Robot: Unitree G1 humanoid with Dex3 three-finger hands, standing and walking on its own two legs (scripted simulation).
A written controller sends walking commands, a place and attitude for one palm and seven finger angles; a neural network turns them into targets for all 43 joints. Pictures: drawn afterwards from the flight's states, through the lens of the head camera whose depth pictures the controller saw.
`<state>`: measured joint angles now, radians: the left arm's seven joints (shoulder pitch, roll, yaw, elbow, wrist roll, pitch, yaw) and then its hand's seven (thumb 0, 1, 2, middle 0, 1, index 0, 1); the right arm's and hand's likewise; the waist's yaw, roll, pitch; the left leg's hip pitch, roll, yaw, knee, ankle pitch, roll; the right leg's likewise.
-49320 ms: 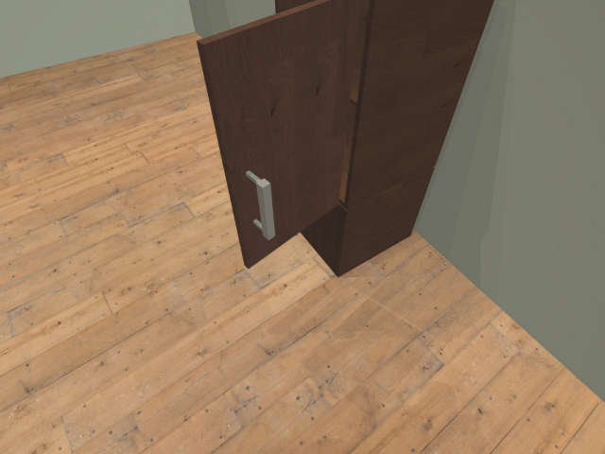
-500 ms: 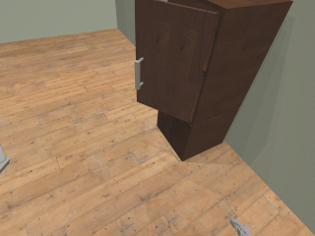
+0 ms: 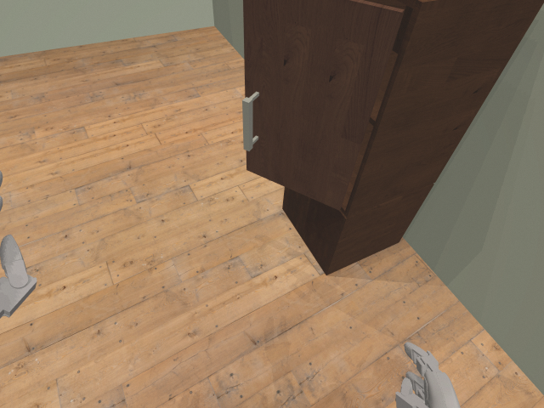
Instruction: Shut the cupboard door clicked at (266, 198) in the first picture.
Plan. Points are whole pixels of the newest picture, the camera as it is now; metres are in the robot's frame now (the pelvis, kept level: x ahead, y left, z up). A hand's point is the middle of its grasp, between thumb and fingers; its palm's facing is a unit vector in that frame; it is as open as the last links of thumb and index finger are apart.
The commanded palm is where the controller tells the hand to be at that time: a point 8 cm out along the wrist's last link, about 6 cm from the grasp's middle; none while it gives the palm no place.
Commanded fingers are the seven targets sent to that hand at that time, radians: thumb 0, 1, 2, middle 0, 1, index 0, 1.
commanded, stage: stop stepping back and stand still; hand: left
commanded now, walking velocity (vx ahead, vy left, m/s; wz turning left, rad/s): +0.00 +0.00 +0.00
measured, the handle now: (251, 122) +0.87 +0.10 -0.10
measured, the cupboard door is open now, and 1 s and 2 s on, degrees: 34 34 34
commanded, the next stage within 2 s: let the arm hang, fingers relaxed in 0.24 s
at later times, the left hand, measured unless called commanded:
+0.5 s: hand (108, 366) +0.19 +0.25 -0.06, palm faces +0.07 -0.91 -0.40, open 7.4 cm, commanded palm none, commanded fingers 0.00 0.90 0.90 -0.20 -0.30 -0.20 -0.30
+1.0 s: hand out of the picture -0.08 +0.21 -0.16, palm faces +0.02 -0.98 -0.21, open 7.3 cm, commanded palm none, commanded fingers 0.00 0.90 0.90 -0.20 -0.30 -0.20 -0.30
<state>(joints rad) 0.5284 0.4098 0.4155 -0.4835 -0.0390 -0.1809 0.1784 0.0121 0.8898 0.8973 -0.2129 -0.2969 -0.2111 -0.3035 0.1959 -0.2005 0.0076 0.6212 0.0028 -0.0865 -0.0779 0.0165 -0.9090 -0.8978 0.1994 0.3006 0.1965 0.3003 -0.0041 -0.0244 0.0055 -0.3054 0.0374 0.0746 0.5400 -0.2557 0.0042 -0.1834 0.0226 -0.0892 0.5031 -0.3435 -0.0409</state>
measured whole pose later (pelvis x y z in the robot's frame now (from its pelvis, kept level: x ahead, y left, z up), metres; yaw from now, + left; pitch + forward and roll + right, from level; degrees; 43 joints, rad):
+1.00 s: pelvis -0.02 +0.03 +0.01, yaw +0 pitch -2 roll -1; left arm 0.37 0.17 0.01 1.16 0.01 0.01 0.03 0.00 0.92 0.90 -0.20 -0.29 -0.20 -0.30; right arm 0.32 -0.13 0.01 1.12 -0.01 0.02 -0.03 0.01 -0.91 -0.90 0.20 0.30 0.20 0.30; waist 0.00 0.01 0.04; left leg -0.22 0.00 0.10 0.41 -0.17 0.04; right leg -0.11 0.00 -0.07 0.39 -0.25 -0.01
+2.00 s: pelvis -0.01 +0.03 +0.01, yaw -1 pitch -1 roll +0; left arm 0.25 0.20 0.01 1.14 0.02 -0.01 0.03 0.00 0.91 0.90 -0.20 -0.29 -0.20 -0.30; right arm 0.23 -0.20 -0.01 1.12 -0.01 0.00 -0.03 0.01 -0.91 -0.90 0.20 0.30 0.20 0.30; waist -0.01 0.00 0.04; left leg -0.18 0.00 0.11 0.38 -0.17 0.04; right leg -0.08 -0.01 -0.06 0.36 -0.26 -0.01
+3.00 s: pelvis +0.00 -0.01 +0.00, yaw +29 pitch +2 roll +1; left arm 0.17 0.21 0.05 0.86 0.03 0.02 0.03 0.00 0.91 0.90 -0.20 -0.29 -0.20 -0.30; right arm 0.18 -0.28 -0.10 0.91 -0.03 0.08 0.02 0.01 -0.91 -0.90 0.20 0.30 0.20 0.30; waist -0.04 0.05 0.10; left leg -0.58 -0.05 -0.06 1.11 -0.41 -0.05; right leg -0.25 -0.04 -0.06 0.55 -0.33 -0.01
